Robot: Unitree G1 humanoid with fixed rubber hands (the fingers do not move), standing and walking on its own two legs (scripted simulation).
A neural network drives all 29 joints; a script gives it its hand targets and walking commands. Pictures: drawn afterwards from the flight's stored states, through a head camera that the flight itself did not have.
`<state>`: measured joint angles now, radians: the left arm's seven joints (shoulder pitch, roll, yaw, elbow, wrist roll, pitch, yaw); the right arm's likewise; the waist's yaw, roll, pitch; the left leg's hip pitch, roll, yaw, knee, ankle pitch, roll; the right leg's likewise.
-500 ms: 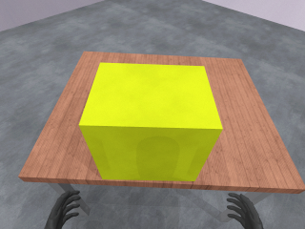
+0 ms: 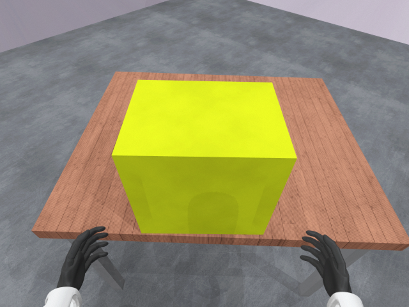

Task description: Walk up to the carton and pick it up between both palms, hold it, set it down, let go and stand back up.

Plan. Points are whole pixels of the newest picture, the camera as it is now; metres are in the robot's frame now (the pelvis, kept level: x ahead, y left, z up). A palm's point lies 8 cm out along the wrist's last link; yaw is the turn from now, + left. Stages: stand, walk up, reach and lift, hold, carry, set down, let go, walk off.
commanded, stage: reach and lift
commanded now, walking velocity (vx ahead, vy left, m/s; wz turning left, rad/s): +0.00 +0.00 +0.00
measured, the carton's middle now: (203, 161) +0.43 +0.05 +0.03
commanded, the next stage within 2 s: none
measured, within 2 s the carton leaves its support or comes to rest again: neither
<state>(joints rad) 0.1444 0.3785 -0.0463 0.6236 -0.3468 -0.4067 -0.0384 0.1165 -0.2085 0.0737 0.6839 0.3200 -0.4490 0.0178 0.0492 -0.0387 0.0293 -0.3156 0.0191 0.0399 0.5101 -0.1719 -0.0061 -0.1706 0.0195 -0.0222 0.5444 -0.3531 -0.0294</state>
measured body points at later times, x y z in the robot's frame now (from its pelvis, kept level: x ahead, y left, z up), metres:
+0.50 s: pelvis +0.01 +0.01 +0.01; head +0.02 +0.02 +0.46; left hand +0.27 +0.28 +0.03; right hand +0.29 -0.21 +0.02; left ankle +0.06 +0.12 -0.73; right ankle -0.04 -0.10 -0.73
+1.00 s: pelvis +0.01 -0.01 +0.01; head +0.03 +0.01 +0.46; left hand +0.34 +0.27 +0.10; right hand +0.35 -0.22 +0.09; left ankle +0.06 +0.12 -0.73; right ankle -0.04 -0.10 -0.73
